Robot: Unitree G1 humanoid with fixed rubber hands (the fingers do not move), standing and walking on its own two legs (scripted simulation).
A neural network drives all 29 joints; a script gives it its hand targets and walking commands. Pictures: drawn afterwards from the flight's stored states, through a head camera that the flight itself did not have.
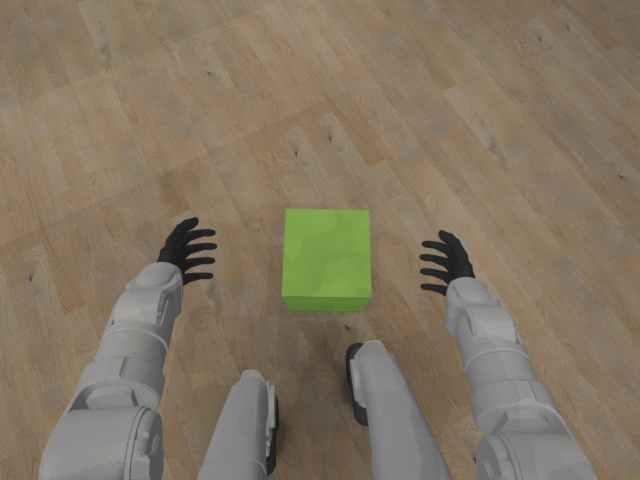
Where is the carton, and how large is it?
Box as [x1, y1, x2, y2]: [281, 209, 370, 311]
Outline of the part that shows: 286,209 281,295 290,310 310,311 360,311 370,298 368,210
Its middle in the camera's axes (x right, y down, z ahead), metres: +0.02 +0.07 +1.00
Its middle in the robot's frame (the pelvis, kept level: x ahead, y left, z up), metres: +0.48 -0.05 -0.56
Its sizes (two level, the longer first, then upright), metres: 0.210 0.200 0.250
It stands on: the floor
